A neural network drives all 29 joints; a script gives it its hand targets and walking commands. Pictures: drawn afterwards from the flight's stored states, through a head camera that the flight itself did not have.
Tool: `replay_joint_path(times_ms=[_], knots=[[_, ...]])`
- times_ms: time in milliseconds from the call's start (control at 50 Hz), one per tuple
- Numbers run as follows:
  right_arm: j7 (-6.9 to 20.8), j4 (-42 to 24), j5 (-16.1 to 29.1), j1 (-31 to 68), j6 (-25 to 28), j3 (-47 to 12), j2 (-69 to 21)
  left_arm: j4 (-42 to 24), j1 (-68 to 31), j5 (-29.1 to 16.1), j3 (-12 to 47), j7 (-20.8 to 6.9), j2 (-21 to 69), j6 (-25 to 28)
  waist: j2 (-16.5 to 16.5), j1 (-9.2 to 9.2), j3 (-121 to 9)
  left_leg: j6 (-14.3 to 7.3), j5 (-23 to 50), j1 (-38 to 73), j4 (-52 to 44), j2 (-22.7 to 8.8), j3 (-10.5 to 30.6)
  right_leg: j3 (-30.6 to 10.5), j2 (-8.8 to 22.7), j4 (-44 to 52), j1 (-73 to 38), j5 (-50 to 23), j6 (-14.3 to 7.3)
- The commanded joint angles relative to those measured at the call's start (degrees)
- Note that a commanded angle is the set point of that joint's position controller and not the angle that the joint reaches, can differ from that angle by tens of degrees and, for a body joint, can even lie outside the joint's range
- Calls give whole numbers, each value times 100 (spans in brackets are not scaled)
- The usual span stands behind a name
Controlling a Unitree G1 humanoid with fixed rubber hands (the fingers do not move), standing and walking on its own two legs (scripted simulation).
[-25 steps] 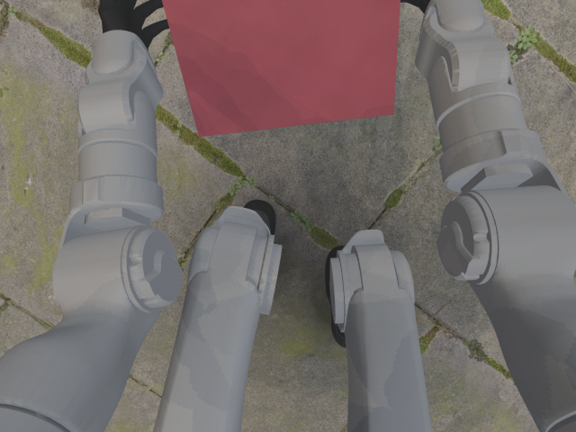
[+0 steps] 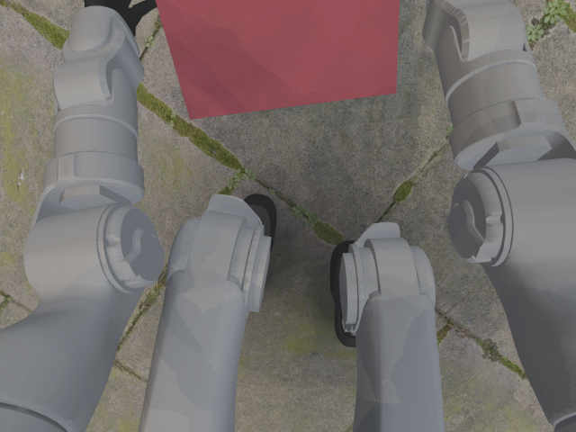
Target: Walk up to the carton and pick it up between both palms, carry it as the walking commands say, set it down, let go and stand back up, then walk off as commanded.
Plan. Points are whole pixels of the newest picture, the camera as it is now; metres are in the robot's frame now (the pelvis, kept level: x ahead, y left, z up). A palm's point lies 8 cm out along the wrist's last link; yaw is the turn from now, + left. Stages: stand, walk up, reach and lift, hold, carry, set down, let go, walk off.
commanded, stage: set down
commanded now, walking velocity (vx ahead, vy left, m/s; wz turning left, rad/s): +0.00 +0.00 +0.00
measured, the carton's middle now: (282, 12) +0.54 +0.10 -0.26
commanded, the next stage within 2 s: none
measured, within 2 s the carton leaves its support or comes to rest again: rests again in 1.56 s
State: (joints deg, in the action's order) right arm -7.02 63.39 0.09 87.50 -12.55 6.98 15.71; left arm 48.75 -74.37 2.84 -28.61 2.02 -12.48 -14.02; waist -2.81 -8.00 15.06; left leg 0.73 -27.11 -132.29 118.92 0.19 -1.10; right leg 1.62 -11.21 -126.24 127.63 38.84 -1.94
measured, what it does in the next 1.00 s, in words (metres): stands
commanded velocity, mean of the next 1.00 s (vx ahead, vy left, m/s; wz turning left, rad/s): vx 0.00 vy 0.00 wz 0.00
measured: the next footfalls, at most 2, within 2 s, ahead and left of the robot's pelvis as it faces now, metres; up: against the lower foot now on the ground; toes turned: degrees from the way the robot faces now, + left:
none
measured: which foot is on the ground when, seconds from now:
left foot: down 0.00-1.00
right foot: down 0.00-1.00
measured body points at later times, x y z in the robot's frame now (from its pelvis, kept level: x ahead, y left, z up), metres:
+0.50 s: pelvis +0.00 +0.00 -0.01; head +0.37 +0.02 +0.24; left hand +0.52 +0.27 -0.17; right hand +0.60 -0.07 -0.17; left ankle +0.14 +0.12 -0.35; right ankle +0.08 -0.08 -0.35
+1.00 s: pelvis +0.01 +0.00 -0.01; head +0.38 +0.01 +0.23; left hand +0.53 +0.27 -0.18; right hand +0.60 -0.07 -0.18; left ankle +0.13 +0.12 -0.35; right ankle +0.08 -0.08 -0.35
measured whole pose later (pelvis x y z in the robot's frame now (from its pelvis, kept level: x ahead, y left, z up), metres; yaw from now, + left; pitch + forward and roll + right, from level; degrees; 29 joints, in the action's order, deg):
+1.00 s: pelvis +0.01 +0.00 -0.01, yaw +0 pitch +40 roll +3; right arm -2.8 60.6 -5.2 88.0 -10.0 13.0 14.5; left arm 53.6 -78.1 2.8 -30.9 -3.1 -15.6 -11.2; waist -1.9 -7.8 18.3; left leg -0.5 -29.6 -132.7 122.6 -1.2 -2.6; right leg 2.3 -8.4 -129.7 128.2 40.9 -3.2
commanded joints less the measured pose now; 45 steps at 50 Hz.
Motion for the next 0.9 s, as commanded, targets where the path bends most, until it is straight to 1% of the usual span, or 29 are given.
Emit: replay_joint_path(times_ms=[0,160,180,200,220,300,640,880], knots=[[1389,-548,377,2381,159,-1197,-4952,-257,-3471,-482,2089,-1453,4053,111,-677,-409,-5619,-51,1894,3573,-281,227,-109,-323,259,1392,-1767,-1751,11],[1485,-286,224,2342,73,-993,-4775,47,-3435,-335,1841,-1512,3944,29,-692,-342,-5081,-87,1494,3363,-285,205,-92,-331,306,1377,-1647,-1397,-21],[1463,-292,215,2370,79,-979,-4695,121,-3346,-293,1789,-1509,3926,25,-688,-360,-5004,-91,1471,3314,-281,200,-93,-331,312,1366,-1650,-1373,-12],[1492,-262,178,2331,68,-937,-4705,138,-3375,-304,1782,-1528,3974,17,-678,-298,-4960,-86,1450,3330,-277,204,-76,-331,315,1370,-1627,-1354,-25],[1498,-231,141,2282,62,-913,-4700,175,-3356,-286,1764,-1541,3978,10,-668,-282,-4912,-85,1426,3308,-272,207,-75,-326,314,1365,-1616,-1344,-26],[1534,-178,104,2175,39,-889,-4688,280,-3178,-242,1671,-1569,3969,-3,-706,-304,-4749,-106,1463,3284,-236,213,-58,-333,321,1330,-1588,-1372,-20],[1573,14,-155,1426,0,-822,-4666,506,-2531,-258,1554,-1648,3951,13,-769,-193,-4348,-128,1681,2956,-55,234,18,-434,364,1197,-1574,-1797,-6],[1595,130,-293,1135,-7,-769,-4524,696,-2215,-229,1434,-1644,3861,42,-759,-172,-4073,-137,1639,2774,-11,227,54,-497,402,1152,-1450,-1798,1]])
